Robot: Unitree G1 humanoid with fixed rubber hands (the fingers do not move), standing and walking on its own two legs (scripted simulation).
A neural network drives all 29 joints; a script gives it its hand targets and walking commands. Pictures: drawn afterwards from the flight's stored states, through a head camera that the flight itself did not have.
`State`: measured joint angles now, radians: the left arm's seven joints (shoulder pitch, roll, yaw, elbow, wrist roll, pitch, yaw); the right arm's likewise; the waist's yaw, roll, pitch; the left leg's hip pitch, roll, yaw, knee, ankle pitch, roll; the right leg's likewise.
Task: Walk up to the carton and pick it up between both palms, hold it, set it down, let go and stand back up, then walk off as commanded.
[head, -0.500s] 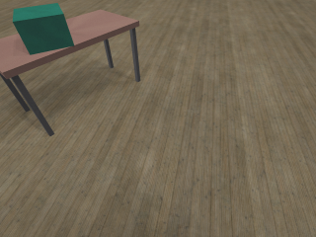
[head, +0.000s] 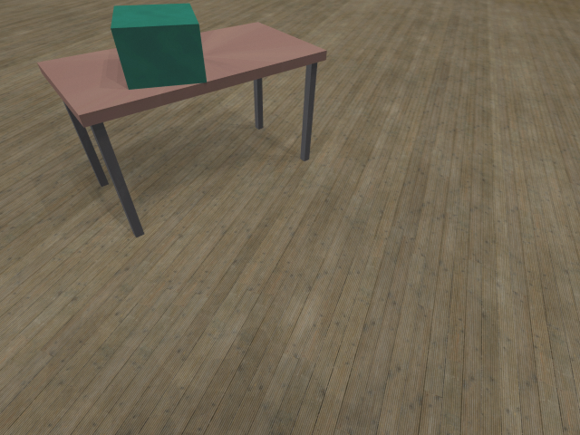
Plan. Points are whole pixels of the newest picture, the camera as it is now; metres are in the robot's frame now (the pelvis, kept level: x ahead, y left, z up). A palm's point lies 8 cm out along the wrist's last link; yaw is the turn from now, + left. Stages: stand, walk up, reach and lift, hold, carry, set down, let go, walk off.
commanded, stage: walk up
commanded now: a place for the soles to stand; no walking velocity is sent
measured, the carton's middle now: (160, 44) +1.53 +0.56 -0.01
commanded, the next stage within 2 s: none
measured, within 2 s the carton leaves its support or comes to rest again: neither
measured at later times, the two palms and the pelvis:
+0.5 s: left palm (112, 391) +0.23 +0.30 -0.09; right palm (493, 355) +0.30 -0.33 -0.10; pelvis +0.20 -0.03 +0.01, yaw +11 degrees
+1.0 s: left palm (140, 300) +0.39 +0.31 -0.09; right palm (425, 244) +0.58 -0.29 -0.12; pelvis +0.43 -0.02 +0.00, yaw +21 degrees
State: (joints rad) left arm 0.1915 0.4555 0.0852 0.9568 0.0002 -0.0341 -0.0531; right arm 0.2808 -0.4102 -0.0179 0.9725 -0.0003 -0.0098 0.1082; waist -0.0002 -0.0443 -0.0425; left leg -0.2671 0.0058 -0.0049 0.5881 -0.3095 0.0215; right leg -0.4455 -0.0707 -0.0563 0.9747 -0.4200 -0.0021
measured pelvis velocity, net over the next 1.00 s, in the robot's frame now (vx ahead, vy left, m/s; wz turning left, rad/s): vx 0.43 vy -0.02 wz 0.36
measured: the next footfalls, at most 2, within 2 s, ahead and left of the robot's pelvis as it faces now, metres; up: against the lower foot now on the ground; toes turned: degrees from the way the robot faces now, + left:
right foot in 0.18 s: +0.19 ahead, -0.14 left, +0.00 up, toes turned -4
left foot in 0.60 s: +0.36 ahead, +0.16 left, +0.00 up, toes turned +16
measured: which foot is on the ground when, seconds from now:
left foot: down 0.00-0.20, up 0.22-0.58, down 0.60-0.90, up 0.92-1.00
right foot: up 0.00-0.16, down 0.18-0.64, up 0.66-0.86, down 0.88-1.00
